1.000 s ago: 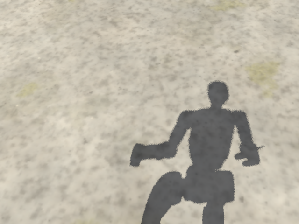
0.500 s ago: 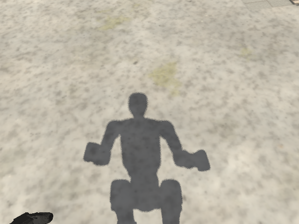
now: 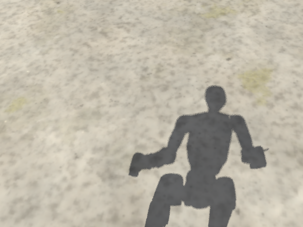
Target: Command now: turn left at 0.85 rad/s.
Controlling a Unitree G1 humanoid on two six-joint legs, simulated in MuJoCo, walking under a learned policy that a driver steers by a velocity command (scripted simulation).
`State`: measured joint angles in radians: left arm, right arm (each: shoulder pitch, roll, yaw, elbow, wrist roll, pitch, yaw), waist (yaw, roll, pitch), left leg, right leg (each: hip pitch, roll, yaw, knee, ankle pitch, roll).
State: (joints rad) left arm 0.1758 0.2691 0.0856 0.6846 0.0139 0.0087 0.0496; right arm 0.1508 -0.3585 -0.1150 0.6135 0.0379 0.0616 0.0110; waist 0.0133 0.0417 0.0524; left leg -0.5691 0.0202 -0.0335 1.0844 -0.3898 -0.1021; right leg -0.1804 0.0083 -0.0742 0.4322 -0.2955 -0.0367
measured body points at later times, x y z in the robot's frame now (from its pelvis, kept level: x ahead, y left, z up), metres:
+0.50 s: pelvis +0.02 +0.06 +0.00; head +0.07 +0.10 +0.44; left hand +0.07 +0.39 -0.10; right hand +0.30 -0.14 -0.07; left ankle +0.01 +0.15 -0.74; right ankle +0.14 -0.07 -0.69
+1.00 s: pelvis +0.05 +0.08 +0.00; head +0.08 +0.10 +0.45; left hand +0.15 +0.40 -0.09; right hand +0.24 -0.18 -0.09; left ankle +0.01 +0.16 -0.74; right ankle +0.10 -0.06 -0.69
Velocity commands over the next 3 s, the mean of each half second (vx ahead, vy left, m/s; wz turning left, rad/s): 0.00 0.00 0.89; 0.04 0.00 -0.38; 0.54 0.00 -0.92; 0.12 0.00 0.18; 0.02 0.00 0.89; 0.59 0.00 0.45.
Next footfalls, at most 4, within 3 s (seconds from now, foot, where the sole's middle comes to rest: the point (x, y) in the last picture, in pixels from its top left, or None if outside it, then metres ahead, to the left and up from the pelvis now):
0.20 left None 0.05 0.16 -0.78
0.62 right None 0.17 -0.04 -0.78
0.90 left None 0.05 0.17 -0.78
1.44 right None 0.38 -0.09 -0.78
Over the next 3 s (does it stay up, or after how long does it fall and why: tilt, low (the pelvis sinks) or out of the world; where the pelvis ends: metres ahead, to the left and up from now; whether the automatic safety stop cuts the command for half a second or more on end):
stays up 0.60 0.05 -0.01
